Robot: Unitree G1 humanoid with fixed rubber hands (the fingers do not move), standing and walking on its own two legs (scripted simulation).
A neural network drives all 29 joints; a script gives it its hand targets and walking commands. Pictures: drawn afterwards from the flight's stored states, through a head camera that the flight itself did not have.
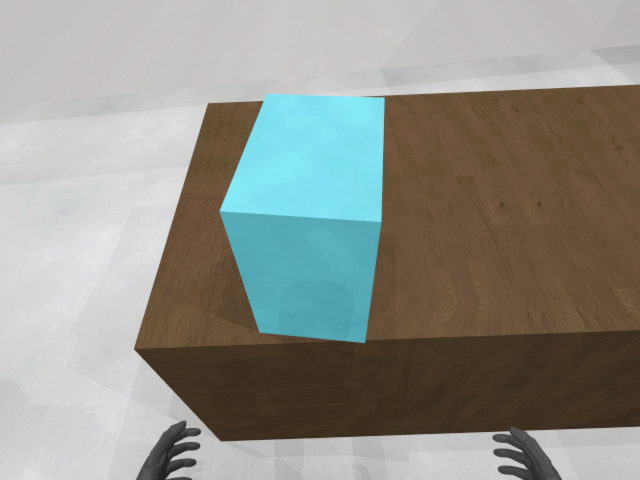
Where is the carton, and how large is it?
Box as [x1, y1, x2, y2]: [220, 94, 384, 342]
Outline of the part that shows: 266,94 220,209 220,213 259,332 364,342 381,216 384,98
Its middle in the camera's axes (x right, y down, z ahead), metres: +0.00 -0.03 +0.61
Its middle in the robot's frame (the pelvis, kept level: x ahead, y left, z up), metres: +0.48 +0.04 +0.02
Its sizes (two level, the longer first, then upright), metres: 0.253 0.179 0.294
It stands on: a pedestal, 0.64 m high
